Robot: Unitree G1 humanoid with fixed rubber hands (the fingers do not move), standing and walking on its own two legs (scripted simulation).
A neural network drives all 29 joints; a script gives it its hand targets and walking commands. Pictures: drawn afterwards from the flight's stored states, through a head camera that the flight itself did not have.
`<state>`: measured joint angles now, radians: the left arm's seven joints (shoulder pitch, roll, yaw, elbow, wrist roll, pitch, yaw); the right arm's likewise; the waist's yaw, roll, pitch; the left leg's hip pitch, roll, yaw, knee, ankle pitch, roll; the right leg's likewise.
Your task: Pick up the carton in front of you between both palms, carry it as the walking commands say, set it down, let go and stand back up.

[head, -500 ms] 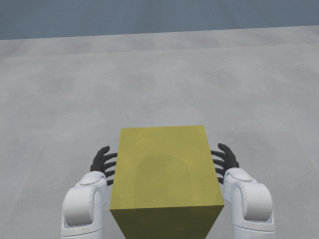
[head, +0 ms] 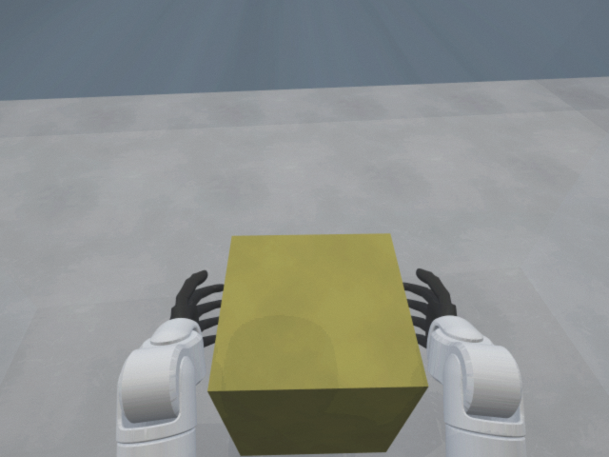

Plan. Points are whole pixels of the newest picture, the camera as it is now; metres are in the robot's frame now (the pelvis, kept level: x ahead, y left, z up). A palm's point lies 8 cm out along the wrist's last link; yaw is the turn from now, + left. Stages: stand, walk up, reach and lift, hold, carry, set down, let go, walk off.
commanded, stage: carry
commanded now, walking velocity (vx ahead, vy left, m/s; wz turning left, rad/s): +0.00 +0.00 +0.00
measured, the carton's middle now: (312, 349) +0.29 +0.00 +0.01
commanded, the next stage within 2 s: none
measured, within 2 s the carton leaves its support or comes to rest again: neither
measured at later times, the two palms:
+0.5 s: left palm (199, 368) +0.23 +0.13 +0.09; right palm (472, 366) +0.23 -0.17 +0.09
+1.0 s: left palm (204, 402) +0.21 +0.12 +0.05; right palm (470, 400) +0.20 -0.17 +0.06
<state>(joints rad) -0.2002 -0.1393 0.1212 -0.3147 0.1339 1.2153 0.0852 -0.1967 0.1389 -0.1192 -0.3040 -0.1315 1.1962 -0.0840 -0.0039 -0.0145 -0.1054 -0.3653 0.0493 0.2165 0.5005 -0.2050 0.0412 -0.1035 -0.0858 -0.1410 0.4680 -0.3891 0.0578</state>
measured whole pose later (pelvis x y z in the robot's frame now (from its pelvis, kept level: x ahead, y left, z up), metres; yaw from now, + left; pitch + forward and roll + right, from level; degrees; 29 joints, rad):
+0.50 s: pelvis -0.03 -0.02 -0.01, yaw -1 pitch +2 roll +1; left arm -0.18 -0.14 0.11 -0.29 0.14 1.23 0.08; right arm -0.19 0.14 -0.11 -0.28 -0.14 1.22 -0.09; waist 0.00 -0.01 -0.12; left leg -0.38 0.09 0.20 0.55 -0.19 0.01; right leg -0.12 -0.07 -0.18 0.53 -0.43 0.01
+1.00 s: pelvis -0.07 -0.02 -0.01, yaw -1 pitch +1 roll +0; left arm -0.17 -0.14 0.11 -0.04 0.21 0.98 0.04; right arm -0.17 0.14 -0.13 -0.03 -0.20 0.97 -0.04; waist 0.00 -0.01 -0.10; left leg -0.40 0.11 0.20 0.51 -0.12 0.02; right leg -0.17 -0.05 -0.18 0.55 -0.39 -0.01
